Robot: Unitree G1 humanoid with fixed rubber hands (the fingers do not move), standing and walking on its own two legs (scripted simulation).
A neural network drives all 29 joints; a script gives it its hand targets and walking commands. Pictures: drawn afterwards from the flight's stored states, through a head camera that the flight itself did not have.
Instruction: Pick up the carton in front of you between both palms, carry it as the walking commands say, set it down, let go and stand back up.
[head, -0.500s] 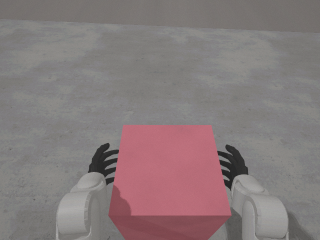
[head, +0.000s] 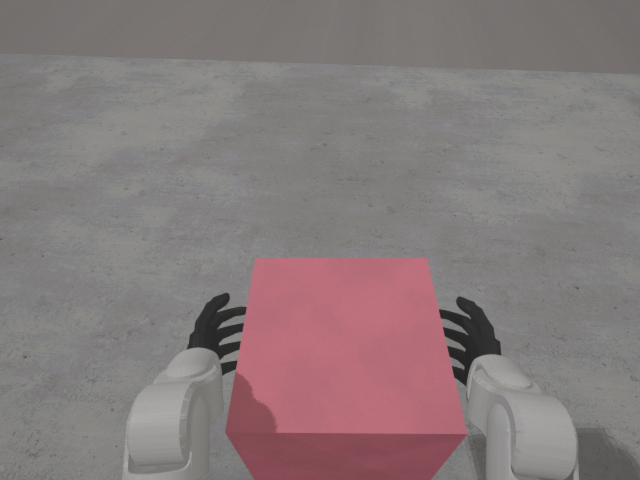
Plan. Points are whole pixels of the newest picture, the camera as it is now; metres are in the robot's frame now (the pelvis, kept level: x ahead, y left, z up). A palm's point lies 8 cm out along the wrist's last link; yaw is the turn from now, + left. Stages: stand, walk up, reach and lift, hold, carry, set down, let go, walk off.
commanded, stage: carry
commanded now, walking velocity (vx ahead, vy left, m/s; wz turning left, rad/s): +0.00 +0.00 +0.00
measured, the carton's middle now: (340, 380) +0.26 +0.00 -0.02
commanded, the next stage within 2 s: none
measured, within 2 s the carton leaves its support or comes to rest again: neither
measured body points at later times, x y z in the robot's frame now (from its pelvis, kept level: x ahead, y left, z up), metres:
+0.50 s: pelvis +0.25 +0.03 +0.00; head +0.25 +0.04 +0.45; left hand +0.52 +0.16 +0.08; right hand +0.50 -0.14 +0.09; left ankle +0.31 +0.11 -0.73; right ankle +0.16 -0.09 -0.73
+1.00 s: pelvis +0.28 +0.01 -0.01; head +0.27 +0.01 +0.44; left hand +0.57 +0.14 +0.03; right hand +0.54 -0.16 +0.03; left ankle +0.31 +0.11 -0.73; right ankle +0.16 -0.09 -0.73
